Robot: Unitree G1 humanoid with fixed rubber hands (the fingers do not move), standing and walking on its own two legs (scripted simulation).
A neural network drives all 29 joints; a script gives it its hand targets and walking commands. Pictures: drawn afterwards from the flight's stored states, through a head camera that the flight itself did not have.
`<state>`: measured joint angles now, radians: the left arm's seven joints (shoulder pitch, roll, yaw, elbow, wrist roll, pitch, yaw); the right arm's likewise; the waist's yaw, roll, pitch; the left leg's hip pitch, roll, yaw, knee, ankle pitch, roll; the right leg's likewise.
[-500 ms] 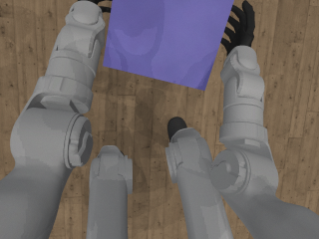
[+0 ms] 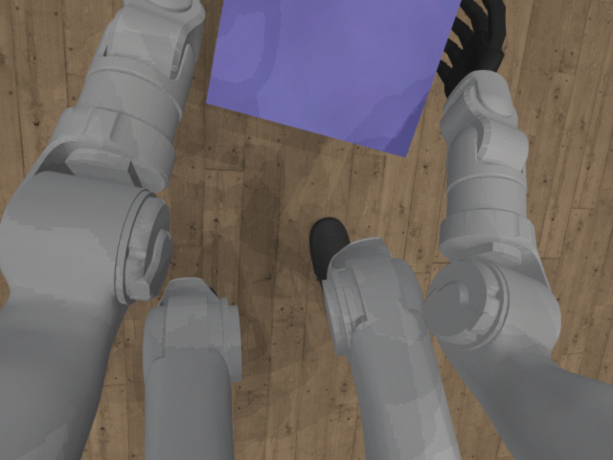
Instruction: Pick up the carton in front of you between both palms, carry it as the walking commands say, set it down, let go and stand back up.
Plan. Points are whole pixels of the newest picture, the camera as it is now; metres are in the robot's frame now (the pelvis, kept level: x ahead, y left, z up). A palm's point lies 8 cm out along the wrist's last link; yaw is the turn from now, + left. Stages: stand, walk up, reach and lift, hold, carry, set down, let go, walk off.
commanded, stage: set down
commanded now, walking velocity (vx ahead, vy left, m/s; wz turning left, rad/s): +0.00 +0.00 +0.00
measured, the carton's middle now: (318, 40) +0.54 -0.13 -0.27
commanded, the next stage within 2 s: none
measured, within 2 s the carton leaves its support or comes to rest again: rests again in 0.50 s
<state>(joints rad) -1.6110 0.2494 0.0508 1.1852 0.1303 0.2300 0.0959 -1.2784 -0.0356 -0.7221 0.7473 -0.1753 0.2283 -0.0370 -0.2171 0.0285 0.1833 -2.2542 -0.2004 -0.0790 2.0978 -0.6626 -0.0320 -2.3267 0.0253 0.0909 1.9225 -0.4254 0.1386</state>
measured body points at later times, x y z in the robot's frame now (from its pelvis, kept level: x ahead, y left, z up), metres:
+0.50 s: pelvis +0.01 -0.01 -0.01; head +0.39 +0.01 +0.22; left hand +0.60 +0.02 -0.20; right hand +0.50 -0.27 -0.18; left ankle +0.07 +0.10 -0.38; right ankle +0.14 -0.16 -0.38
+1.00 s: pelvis +0.00 -0.02 -0.02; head +0.38 +0.01 +0.20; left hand +0.59 +0.06 -0.24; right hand +0.47 -0.30 -0.21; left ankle +0.07 +0.10 -0.38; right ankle +0.14 -0.16 -0.37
